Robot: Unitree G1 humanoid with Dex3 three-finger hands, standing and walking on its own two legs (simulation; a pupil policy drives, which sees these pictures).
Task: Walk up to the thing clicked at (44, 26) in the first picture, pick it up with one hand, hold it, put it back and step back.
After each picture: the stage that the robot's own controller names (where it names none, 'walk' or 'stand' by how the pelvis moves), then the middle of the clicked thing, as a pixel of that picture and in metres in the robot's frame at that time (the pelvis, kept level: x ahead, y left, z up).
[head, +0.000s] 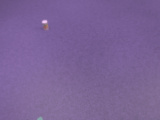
stand; (45, 25) +1.75 +0.47 -0.72
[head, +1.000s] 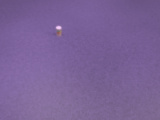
walk; (58, 31) +1.65 +0.22 -0.70
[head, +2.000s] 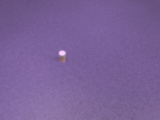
walk; (62, 56) +1.10 +0.16 -0.72
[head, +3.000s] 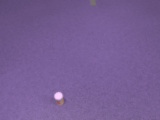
walk; (59, 99) +0.64 +0.19 -0.70
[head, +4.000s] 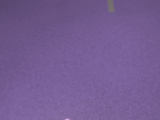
walk; out of the picture +0.40 +0.17 -0.70
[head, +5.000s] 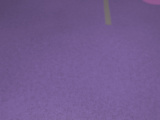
stand; out of the picture +0.34 +0.14 -0.72
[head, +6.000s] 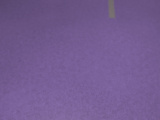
stand; out of the picture +0.34 +0.15 -0.72
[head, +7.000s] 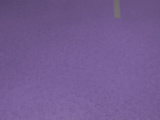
stand; out of the picture +0.37 +0.14 -0.72
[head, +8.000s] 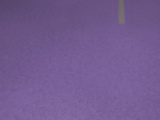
stand; out of the picture +0.36 +0.13 -0.72
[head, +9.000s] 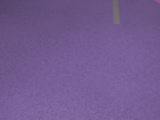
stand; out of the picture +0.34 +0.14 -0.73
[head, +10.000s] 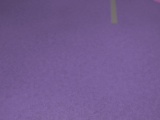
stand; out of the picture +0.33 +0.15 -0.73
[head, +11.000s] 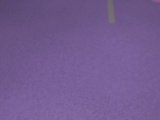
stand; out of the picture +0.33 +0.16 -0.73
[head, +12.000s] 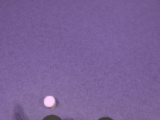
go down; (50, 102) +0.36 +0.16 -0.56
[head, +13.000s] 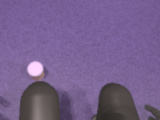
go down; (36, 71) +0.41 +0.21 -0.32
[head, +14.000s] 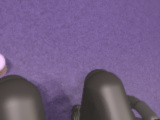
close in; out of the picture +0.39 +0.24 -0.24
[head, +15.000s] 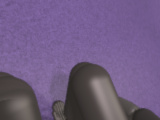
close; out of the picture +0.38 +0.25 -0.22
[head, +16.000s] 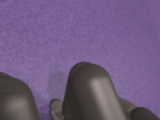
close; out of the picture +0.38 +0.26 -0.22
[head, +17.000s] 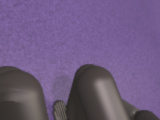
lift; out of the picture +0.33 +0.24 -0.22
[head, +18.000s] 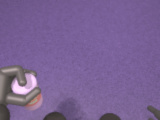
lift; (28, 92) +0.31 +0.18 -0.02
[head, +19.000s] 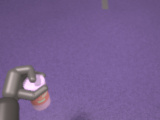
hold; (37, 92) +0.32 +0.16 -0.01
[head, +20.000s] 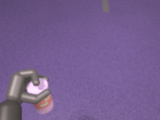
hold; (41, 96) +0.31 +0.16 -0.01
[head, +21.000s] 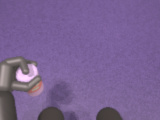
crouch; (31, 80) +0.36 +0.18 -0.09
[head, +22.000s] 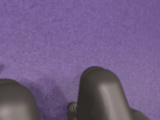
lower; out of the picture +0.38 +0.26 -0.21
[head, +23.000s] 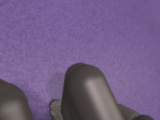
lower; out of the picture +0.38 +0.28 -0.23
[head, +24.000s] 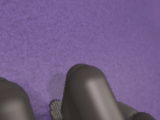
lower; out of the picture +0.38 +0.28 -0.23
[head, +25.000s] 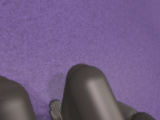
lower; out of the picture +0.38 +0.28 -0.23
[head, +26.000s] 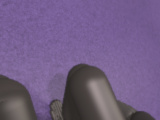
loosen; out of the picture +0.38 +0.28 -0.23
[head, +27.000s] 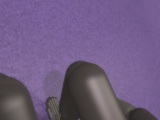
withdraw; out of the picture +0.37 +0.26 -0.22
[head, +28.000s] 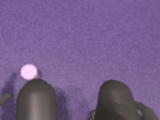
walk; (30, 74) +0.38 +0.22 -0.32
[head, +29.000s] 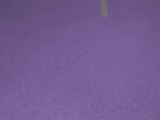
stand; out of the picture +0.31 +0.15 -0.66
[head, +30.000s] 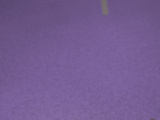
stand; out of the picture +0.33 +0.17 -0.66
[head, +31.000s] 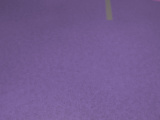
stand; out of the picture +0.33 +0.16 -0.69
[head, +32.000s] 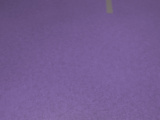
walk; out of the picture +0.35 +0.16 -0.72
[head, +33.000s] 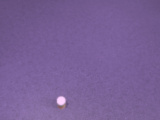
walk; (61, 103) +0.49 +0.11 -0.71
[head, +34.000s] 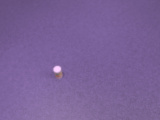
walk; (58, 72) +0.80 +0.25 -0.69
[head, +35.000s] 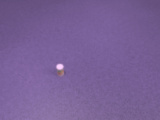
stand; (60, 70) +0.94 +0.20 -0.71
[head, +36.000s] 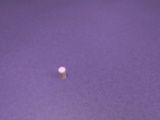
stand; (62, 73) +0.94 +0.21 -0.73
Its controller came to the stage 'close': yes
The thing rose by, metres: 0.69
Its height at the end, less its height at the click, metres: +0.00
